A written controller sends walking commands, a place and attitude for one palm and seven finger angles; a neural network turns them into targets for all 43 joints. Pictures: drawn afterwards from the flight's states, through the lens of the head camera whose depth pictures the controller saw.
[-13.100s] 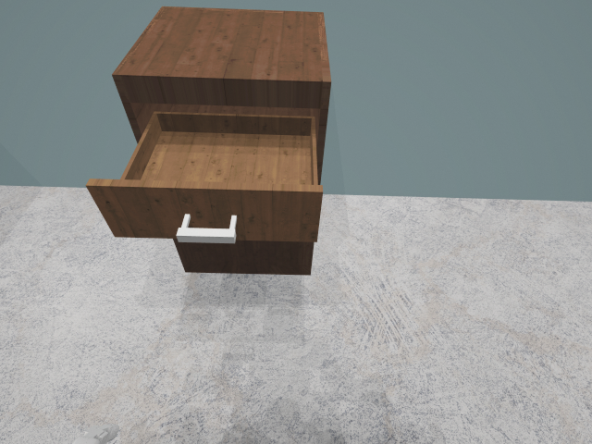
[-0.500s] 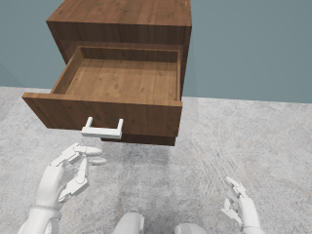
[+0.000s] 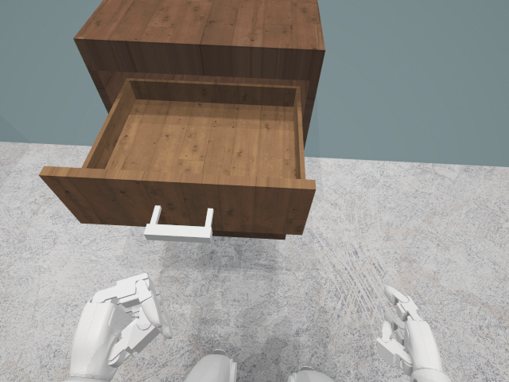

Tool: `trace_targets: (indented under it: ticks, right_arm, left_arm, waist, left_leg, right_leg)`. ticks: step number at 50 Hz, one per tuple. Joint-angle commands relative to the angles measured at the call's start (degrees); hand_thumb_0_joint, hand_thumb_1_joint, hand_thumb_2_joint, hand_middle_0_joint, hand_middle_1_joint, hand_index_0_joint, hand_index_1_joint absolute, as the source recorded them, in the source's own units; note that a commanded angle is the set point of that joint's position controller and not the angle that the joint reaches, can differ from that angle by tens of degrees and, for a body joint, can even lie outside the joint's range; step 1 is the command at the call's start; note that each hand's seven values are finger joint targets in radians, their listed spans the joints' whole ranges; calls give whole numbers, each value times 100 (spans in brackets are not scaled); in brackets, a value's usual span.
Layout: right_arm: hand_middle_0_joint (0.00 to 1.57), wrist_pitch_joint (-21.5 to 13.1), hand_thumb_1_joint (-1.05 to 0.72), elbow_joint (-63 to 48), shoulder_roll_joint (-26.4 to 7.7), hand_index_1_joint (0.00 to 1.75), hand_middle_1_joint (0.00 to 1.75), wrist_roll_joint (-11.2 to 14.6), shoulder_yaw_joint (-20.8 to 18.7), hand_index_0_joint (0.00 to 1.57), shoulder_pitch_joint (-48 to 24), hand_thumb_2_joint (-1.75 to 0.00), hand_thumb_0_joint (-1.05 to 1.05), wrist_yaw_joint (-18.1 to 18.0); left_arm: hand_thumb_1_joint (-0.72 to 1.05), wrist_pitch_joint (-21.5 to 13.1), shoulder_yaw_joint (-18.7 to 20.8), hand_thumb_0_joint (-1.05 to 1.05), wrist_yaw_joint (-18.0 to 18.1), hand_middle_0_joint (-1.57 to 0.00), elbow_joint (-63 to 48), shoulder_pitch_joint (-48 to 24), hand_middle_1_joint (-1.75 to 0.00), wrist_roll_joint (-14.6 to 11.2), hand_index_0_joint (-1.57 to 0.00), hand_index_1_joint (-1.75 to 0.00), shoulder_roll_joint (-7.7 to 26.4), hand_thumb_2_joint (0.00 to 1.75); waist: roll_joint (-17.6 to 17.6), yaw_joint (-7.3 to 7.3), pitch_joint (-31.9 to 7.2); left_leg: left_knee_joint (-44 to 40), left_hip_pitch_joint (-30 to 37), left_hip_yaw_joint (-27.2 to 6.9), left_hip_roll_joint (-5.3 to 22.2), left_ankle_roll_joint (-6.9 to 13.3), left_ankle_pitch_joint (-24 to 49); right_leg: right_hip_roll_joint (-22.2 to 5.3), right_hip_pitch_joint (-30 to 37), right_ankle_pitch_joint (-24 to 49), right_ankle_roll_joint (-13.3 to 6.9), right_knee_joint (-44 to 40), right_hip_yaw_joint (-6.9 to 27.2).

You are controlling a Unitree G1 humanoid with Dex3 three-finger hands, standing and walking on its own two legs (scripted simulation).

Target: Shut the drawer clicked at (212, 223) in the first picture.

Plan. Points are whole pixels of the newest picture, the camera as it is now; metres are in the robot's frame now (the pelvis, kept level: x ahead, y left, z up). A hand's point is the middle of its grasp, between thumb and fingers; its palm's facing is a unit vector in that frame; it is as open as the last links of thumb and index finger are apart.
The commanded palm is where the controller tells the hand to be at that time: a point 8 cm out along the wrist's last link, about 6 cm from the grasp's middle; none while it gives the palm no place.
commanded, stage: raise the hand and make a fist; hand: left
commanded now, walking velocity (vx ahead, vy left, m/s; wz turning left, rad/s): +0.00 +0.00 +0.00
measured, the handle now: (181, 223) +0.38 +0.16 -0.02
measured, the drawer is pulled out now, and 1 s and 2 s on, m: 0.29 0.29 0.29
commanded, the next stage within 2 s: bring the fist close to the handle in 0.74 s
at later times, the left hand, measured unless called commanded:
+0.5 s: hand (162, 319) +0.19 +0.13 +0.09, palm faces +0.01 -1.00 +0.03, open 3.3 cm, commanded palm +0.16 +0.18 +0.09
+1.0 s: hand (172, 321) +0.19 +0.12 +0.07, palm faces +0.04 -1.00 -0.04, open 3.3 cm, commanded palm +0.17 +0.18 +0.07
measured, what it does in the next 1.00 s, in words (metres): stands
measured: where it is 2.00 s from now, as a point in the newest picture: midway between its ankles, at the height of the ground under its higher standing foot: outside the picture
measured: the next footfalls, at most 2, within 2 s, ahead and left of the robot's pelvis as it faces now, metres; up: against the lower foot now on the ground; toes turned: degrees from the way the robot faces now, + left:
none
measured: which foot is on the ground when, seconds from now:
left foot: down 0.00-1.00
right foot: down 0.00-1.00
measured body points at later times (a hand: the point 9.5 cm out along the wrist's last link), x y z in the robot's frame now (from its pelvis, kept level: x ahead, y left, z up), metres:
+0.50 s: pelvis +0.00 +0.02 +0.00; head +0.04 +0.02 +0.45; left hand +0.19 +0.18 +0.09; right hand +0.18 -0.20 -0.06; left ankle +0.03 +0.09 -0.66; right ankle -0.01 -0.09 -0.66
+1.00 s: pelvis +0.01 -0.01 +0.00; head +0.06 -0.02 +0.45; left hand +0.19 +0.17 +0.07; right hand +0.20 -0.23 -0.06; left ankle +0.03 +0.09 -0.66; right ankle -0.01 -0.09 -0.66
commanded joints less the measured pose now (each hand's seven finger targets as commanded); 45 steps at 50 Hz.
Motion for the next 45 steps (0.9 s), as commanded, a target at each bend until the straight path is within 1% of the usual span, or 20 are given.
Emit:
trace_targets:
  ticks: [1, 5, 7, 9, 10, 12, 13, 14, 15, 17, 20, 22, 25, 29, 30, 31, 34, 39, 40, 45]
  right_arm:
    - [20, -60, -90, -1108, -600, 30, 30, -5, -174, 20, -131, -90, 0, 45]
    - [20, 140, -90, -1333, -688, 30, 30, 33, -88, 20, -180, -90, 0, 66]
    - [20, 171, -90, -1484, -673, 30, 30, 28, -48, 20, -103, -90, 0, 80]
    - [20, 192, -90, -1557, -648, 30, 30, 7, -18, 20, -77, -90, 0, 79]
    - [20, 224, -90, -1550, -650, 30, 30, -10, -10, 20, -95, -90, 0, 70]
    - [20, 245, -90, -1602, -613, 30, 30, -34, 32, 20, -49, -90, 0, 87]
    - [20, 238, -90, -1621, -599, 30, 30, -49, 43, 20, -68, -90, 0, 105]
    - [20, 237, -90, -1632, -577, 30, 30, -65, 49, 20, -40, -90, 0, 131]
    - [20, 255, -90, -1615, -593, 30, 30, -67, 40, 20, -54, -90, 0, 144]
    - [20, 271, -90, -1658, -614, 30, 30, -52, 37, 20, 2, -90, 0, 183]
    - [20, 313, -90, -1672, -660, 30, 30, -19, 8, 20, -5, -90, 0, 203]
    - [20, 341, -90, -1729, -682, 30, 30, -2, 11, 20, 7, -90, 0, 204]
    - [20, 403, -90, -1723, -676, 30, 30, -6, -12, 20, -9, -90, 0, 157]
    - [20, 365, -90, -1720, -588, 30, 30, -32, 4, 20, 48, -90, 0, 170]
    - [20, 357, -90, -1675, -580, 30, 30, -36, -16, 20, 65, -90, 0, 166]
    - [20, 349, -90, -1679, -572, 30, 30, -42, -5, 20, 71, -90, 0, 179]
    - [20, 309, -90, -1597, -618, 30, 30, -39, -28, 20, 70, -90, 0, 199]
    - [20, 341, -90, -1635, -655, 30, 30, -1, -55, 20, 57, -90, 0, 202]
    - [20, 374, -90, -1581, -647, 30, 30, 0, -71, 20, 54, -90, 0, 173]
    - [20, 396, -90, -1494, -606, 30, 30, -35, -48, 20, 8, -90, 0, 110]
  left_arm:
    - [90, -82, 33, 0, 443, -138, -1337, 430, -158, 76, -138, -158, 69, 90]
    - [90, 407, -330, 0, 371, -140, -1268, 318, -160, 294, -140, -160, 82, 90]
    - [90, 500, -557, 0, 370, -140, -1614, 329, -160, 345, -140, -160, 1, 90]
    - [90, 481, -524, 0, 474, -140, -1953, 262, -160, 348, -140, -160, 74, 90]
    - [90, 471, -326, 0, 588, -140, -2008, 230, -160, 383, -140, -160, 289, 90]
    - [90, 360, -395, 0, 761, -140, -2152, 0, -160, 444, -140, -160, 198, 90]
    - [90, 275, -472, 0, 846, -140, -2288, -93, -160, 475, -140, -160, 132, 90]
    - [90, 234, -488, 0, 923, -140, -2318, 48, -160, 466, -140, -160, 76, 90]
    - [90, 233, -427, 0, 991, -140, -2274, 127, -160, 507, -140, -160, 150, 90]
    - [90, 240, -627, 0, 1003, -140, -2253, 277, -160, 520, -140, -160, -34, 90]
    - [90, 437, -720, 0, 939, -140, -1924, 599, -160, 563, -140, -160, -73, 90]
    - [90, 556, -883, 0, 876, -140, -1949, 611, -160, 599, -140, -160, -137, 90]
    - [90, 628, -496, 0, 947, -140, -1998, 653, -160, 618, -140, -160, 216, 90]
    - [90, 350, -519, 0, 1090, -140, -2475, 517, -160, 532, -140, -160, 107, 90]
    - [90, 281, -380, 0, 1142, -140, -2450, 604, -160, 531, -140, -160, 208, 90]
    - [90, 225, -502, 0, 1145, -140, -2394, 738, -160, 487, -140, -160, 41, 90]
    - [90, 105, -482, 0, 1074, -140, -2187, 670, -160, 458, -140, -160, 79, 90]
    - [90, 250, -584, 0, 802, -140, -2018, 901, -160, 465, -140, -160, 62, 90]
    - [90, 311, -390, 0, 802, -140, -1861, 920, -160, 474, -140, -160, 223, 90]
    - [90, 176, -42, 0, 828, -140, -1764, 383, -160, 422, -140, -160, 407, 90]
  waist:
    - [69, -54, -1035]
    - [-151, -157, -576]
    - [4, -149, -692]
    - [110, -98, -766]
    - [41, -81, -720]
    - [90, -111, -656]
    - [289, -108, -678]
    - [343, -59, -719]
    - [254, -55, -759]
    - [202, -90, -844]
    - [-55, -102, -757]
    - [-85, -140, -679]
    - [-206, -58, -661]
    - [184, -51, -857]
    - [121, -24, -854]
    - [53, -53, -846]
    - [-16, -137, -711]
    - [-158, -160, -777]
    - [-310, -149, -720]
    - [-246, -178, -640]
  left_leg:
    - [-1134, 1446, -436, 181, -81, 1700]
    - [-1292, 1266, -518, 191, -78, 1207]
    - [-1339, 1392, -551, 202, -92, 1155]
    - [-1375, 1490, -596, 209, -108, 1114]
    - [-1385, 1436, -621, 227, -112, 1049]
    - [-1415, 1466, -685, 237, -143, 892]
    - [-1422, 1532, -716, 249, -169, 845]
    - [-1448, 1552, -742, 249, -193, 869]
    - [-1438, 1520, -734, 254, -186, 889]
    - [-1412, 1560, -720, 259, -197, 959]
    - [-1429, 1424, -709, 258, -184, 938]
    - [-1418, 1345, -655, 232, -162, 846]
    - [-1417, 1207, -585, 193, -145, 841]
    - [-1302, 1446, -500, 194, -155, 1263]
    - [-1292, 1439, -513, 205, -170, 1343]
    - [-1261, 1427, -493, 199, -154, 1332]
    - [-1165, 1266, -461, 185, -133, 1201]
    - [-1112, 1155, -378, 135, -82, 1202]
    - [-1107, 1089, -385, 133, -75, 1182]
    - [-919, 876, -316, 85, -63, 1084]
  right_leg:
    - [9, 392, 1457, 112, -884, 110]
    - [17, 362, 1111, 116, -1031, 115]
    - [8, 354, 1011, 110, -1015, 80]
    - [11, 349, 896, 89, -1000, 68]
    - [39, 320, 820, 89, -977, 65]
    - [45, 172, 657, 73, -917, 45]
    - [46, 68, 597, 63, -863, 42]
    - [47, 86, 587, 49, -824, 24]
    - [59, 127, 602, 51, -827, 40]
    - [54, 158, 646, 60, -837, 33]
    - [57, 252, 679, 73, -912, 48]
    - [34, 291, 672, 86, -965, 65]
    - [48, 462, 710, 74, -1009, 113]
    - [49, 432, 977, 59, -919, 117]
    - [65, 451, 1012, 53, -908, 121]
    - [70, 424, 1031, 69, -919, 109]
    - [69, 364, 1049, 83, -951, 166]
    - [28, 580, 1285, 118, -1034, 259]
    - [41, 625, 1307, 122, -1071, 297]
    - [22, 538, 1302, 139, -1078, 439]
